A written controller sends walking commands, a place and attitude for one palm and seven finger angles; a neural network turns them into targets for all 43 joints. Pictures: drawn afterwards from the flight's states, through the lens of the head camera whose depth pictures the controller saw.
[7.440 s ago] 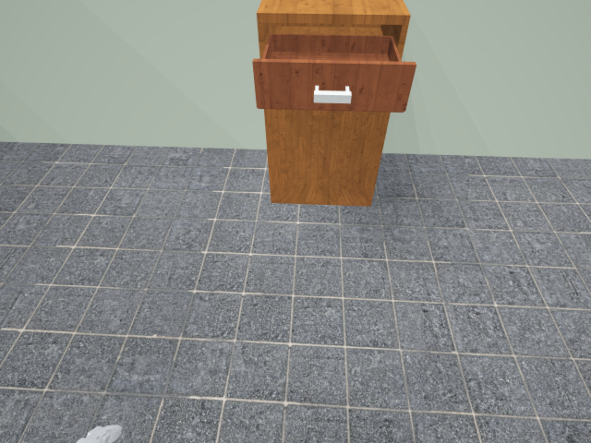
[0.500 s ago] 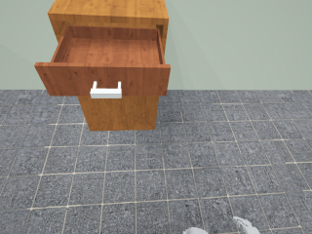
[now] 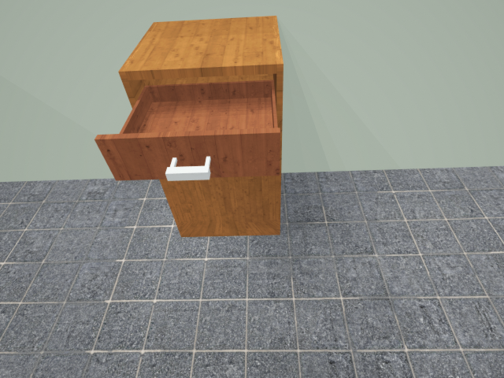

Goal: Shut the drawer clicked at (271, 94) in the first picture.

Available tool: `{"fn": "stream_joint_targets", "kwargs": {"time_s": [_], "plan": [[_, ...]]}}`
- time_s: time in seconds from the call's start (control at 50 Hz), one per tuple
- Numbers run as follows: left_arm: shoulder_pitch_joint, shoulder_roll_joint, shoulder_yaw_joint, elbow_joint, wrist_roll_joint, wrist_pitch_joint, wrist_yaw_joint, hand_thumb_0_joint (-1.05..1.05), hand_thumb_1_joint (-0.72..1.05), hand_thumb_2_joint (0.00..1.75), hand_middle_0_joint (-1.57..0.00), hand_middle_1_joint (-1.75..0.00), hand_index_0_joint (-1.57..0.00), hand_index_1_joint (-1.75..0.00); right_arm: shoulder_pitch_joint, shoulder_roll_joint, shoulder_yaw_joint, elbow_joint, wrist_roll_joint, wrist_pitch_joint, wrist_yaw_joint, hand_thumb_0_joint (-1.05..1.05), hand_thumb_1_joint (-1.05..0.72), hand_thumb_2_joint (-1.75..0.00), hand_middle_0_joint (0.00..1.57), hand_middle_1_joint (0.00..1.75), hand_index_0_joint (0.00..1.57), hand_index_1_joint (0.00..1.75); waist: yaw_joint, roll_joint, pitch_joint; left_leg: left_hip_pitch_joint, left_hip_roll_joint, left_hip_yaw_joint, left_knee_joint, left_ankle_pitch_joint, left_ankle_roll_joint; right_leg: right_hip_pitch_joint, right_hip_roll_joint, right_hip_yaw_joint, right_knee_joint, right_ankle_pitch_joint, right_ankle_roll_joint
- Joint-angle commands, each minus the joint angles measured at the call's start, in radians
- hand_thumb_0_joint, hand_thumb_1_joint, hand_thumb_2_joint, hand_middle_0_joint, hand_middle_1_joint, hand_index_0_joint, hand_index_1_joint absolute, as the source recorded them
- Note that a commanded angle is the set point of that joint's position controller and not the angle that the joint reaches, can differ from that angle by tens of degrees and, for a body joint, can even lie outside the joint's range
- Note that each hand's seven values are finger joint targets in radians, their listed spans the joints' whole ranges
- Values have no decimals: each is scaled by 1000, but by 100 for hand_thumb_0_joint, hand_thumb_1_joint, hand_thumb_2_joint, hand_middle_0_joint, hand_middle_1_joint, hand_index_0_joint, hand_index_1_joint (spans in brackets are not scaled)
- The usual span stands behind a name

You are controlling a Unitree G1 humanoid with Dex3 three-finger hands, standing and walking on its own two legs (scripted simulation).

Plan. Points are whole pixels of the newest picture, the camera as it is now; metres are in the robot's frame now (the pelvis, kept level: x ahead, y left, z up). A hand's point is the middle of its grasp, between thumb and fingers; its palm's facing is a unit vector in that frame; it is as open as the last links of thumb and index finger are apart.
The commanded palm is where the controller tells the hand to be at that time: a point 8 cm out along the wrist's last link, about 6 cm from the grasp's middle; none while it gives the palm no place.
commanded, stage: take the last steps up to it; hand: left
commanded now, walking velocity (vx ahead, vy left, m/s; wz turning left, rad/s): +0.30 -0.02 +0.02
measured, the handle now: (189, 167) +0.59 +0.19 -0.02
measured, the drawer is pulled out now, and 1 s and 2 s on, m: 0.30 0.30 0.30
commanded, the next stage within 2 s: come to a stop and stand still in 0.94 s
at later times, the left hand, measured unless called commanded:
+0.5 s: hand out of the picture +0.05 +0.25 -0.19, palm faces +0.06 -0.99 -0.12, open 7.4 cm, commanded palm none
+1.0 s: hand (198, 285) +0.36 +0.16 -0.18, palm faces -0.05 -0.98 -0.17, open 7.4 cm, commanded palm none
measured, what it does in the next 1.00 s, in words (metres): walks ahead: left foot, then right foot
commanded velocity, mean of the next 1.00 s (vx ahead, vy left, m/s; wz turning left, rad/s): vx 0.26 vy -0.07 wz -0.03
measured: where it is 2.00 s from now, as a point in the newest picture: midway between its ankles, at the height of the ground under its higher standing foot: (262, 377)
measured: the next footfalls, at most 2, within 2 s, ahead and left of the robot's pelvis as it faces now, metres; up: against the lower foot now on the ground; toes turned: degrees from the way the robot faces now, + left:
left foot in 0.30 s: +0.09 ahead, +0.16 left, +0.00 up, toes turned +7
right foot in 0.90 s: +0.36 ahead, -0.08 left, +0.00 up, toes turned -7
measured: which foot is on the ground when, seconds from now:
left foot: up 0.00-0.28, down 0.30-0.90, up 0.92-1.00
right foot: down 0.00-0.30, up 0.32-0.88, down 0.90-1.00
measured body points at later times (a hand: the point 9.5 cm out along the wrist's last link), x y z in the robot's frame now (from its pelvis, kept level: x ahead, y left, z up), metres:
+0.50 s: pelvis +0.08 +0.08 +0.00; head +0.08 +0.12 +0.45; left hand +0.04 +0.30 -0.17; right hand +0.09 -0.15 -0.14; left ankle +0.05 +0.15 -0.75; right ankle +0.10 -0.07 -0.66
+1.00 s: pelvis +0.24 +0.00 -0.02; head +0.27 -0.01 +0.43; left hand +0.36 +0.21 -0.17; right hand +0.13 -0.19 -0.18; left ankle +0.12 +0.14 -0.65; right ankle +0.32 -0.07 -0.74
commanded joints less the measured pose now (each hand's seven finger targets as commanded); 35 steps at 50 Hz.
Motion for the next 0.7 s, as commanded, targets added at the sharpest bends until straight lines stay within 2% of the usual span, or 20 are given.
{"fn": "stream_joint_targets", "kwargs": {"time_s": [0.0, 0.06, 0.08, 0.14, 0.18, 0.22, 0.24, 0.26, 0.28, 0.3, 0.32, 0.34, 0.36, 0.4, 0.44, 0.48, 0.54, 0.6, 0.64, 0.68], "plan": [[88, 149, 32, -8, 4, -36, 4, 0, 90, 90, -20, -30, -20, -30, -31, -27, -7, -53, -3, -36, 4, 0, -90, -90, 20, 30, 20, 30, 29, -191, 101, -123, 63, 23, -32, 60, -16, -24, -232, 227, -311, -251, -68], [157, 157, 33, 36, 10, -38, 1, 0, 90, 90, -20, -30, -20, -30, -90, -12, -2, -65, -1, -46, 6, 0, -90, -90, 20, 30, 20, 30, 59, -188, 109, -118, 77, 55, -168, 12, -18, 15, -244, 242, -320, -250, -97], [165, 163, 35, 47, 12, -39, 0, 0, 90, 90, -20, -30, -20, -30, -99, -8, 0, -68, 1, -50, 6, 0, -90, -90, 20, 30, 20, 30, 60, -194, 108, -111, 81, 65, -215, -7, -17, 23, -252, 244, -318, -248, -110], [191, 177, 37, 81, 15, -35, -4, 0, 90, 90, -20, -30, -20, -30, -129, 10, 9, -76, 7, -67, 7, 0, -90, -90, 20, 30, 20, 30, 75, -198, 100, -19, 63, 102, -359, -72, -5, -2, -259, 239, -298, -219, -130], [179, 178, 40, 96, 14, -32, -8, 0, 90, 90, -20, -30, -20, -30, -91, 21, 12, -61, 9, -78, 4, 0, -90, -90, 20, 30, 20, 30, 55, -218, 96, 65, 48, 125, -438, -55, 5, -42, -239, 209, -268, -221, -123], [161, 164, 39, 110, 4, -26, -10, 0, 90, 90, -20, -30, -20, -30, -7, 26, 17, -28, 10, -93, -5, 0, -90, -90, 20, 30, 20, 30, 9, -184, 76, 265, 21, 166, -590, 46, 6, -144, -187, 152, -186, -253, -87], [161, 130, 31, 114, 2, -24, -12, 0, 90, 90, -20, -30, -20, -30, 58, -1, 13, 2, 13, -102, -13, 0, -90, -90, 20, 30, 20, 30, -20, -96, 52, 420, 33, 141, -649, 35, 4, -244, -148, 125, -87, -255, -61], [150, 88, 20, 103, -2, -20, -17, 0, 90, 90, -20, -30, -20, -30, 154, -70, -1, 29, 9, -108, -24, 0, -90, -90, 20, 30, 20, 30, -65, 97, 35, 527, 179, -68, -743, -112, 44, -381, -72, 61, 120, -262, -18], [123, 42, 12, 72, -2, -17, -20, 0, 90, 90, -20, -30, -20, -30, 258, -158, -25, 43, 1, -109, -32, 0, -90, -90, 20, 30, 20, 30, -96, 298, 25, 541, 403, -366, -912, -281, 118, -503, 9, -39, 399, -321, 20], [52, 74, 20, 44, 9, -14, -19, 0, 90, 90, -20, -30, -20, -30, 264, -175, -23, 43, 0, -100, -39, 0, -90, -90, 20, 30, 20, 30, -100, 176, 94, 455, 459, -419, -965, -331, 165, -549, -22, 49, 546, -306, 6], [42, 82, 25, 57, 16, -8, -20, 0, 90, 90, -20, -30, -20, -30, 208, -118, -8, 40, 1, -104, -45, 0, -90, -90, 20, 30, 20, 30, -72, 132, 129, 386, 409, -351, -979, -303, 145, -546, -55, 88, 618, -225, 3], [61, 75, 24, 74, 14, -6, -25, 0, 90, 90, -20, -30, -20, -30, 162, -87, 3, 31, 5, -111, -50, 0, -90, -90, 20, 30, 20, 30, -49, 124, 135, 351, 389, -313, -973, -250, 139, -535, -68, 94, 663, -174, 5], [77, 69, 29, 94, 16, -4, -31, 0, 90, 90, -20, -30, -20, -30, 113, -47, 11, 19, 6, -115, -49, 0, -90, -90, 20, 30, 20, 30, -23, 82, 179, 299, 354, -214, -974, -171, 122, -522, -88, 103, 686, -97, 11], [118, 46, 28, 118, 15, 0, -37, 0, 90, 90, -20, -30, -20, -30, 106, -12, 25, 15, 12, -134, -51, 0, -90, -90, 20, 30, 20, 30, 7, 45, 150, 312, 283, -80, -951, 97, 92, -487, -74, 93, 696, 11, 28], [126, 41, 30, 126, 10, 6, -35, 0, 90, 90, -20, -30, -20, -30, 124, 0, 32, 24, 19, -144, -57, 0, -90, -90, 20, 30, 20, 30, 19, 41, 125, 348, 261, -7, -923, 308, 82, -491, -62, 86, 714, 53, 37], [103, 48, 33, 113, 9, 15, -33, 0, 90, 90, -20, -30, -20, -30, 152, -3, 35, 36, 19, -147, -60, 0, -90, -90, 20, 30, 20, 30, 24, 64, 114, 382, 261, 26, -900, 453, 73, -529, -57, 89, 727, 68, 43], [34, 58, 38, 84, 6, 21, -33, 0, 90, 90, -20, -30, -20, -30, 195, 11, 41, 56, 17, -148, -65, 0, -90, -90, 20, 30, 20, 30, 15, 76, 128, 424, 272, 34, -882, 561, 84, -594, -57, 84, 723, 87, 44], [-72, 53, 31, 46, 5, 22, -38, 0, 90, 90, -20, -30, -20, -30, 235, 9, 40, 73, 9, -146, -67, 0, -90, -90, 20, 30, 20, 30, -4, 59, 161, 465, 297, 28, -876, 583, 131, -646, -69, 66, 648, 88, 43], [-149, 50, 24, 17, 5, 19, -40, 0, 90, 90, -20, -30, -20, -30, 276, 17, 44, 91, 4, -144, -69, 0, -90, -90, 20, 30, 20, 30, -28, 65, 191, 482, 302, 19, -874, 606, 145, -659, -70, 46, 579, 82, 35], [-202, 41, 18, -1, 2, 16, -42, 0, 90, 90, -20, -30, -20, -30, 291, 16, 43, 102, 1, -141, -69, 0, -90, -90, 20, 30, 20, 30, -38, 72, 196, 505, 299, 41, -863, 635, 147, -639, -66, 32, 493, 80, 25]]}}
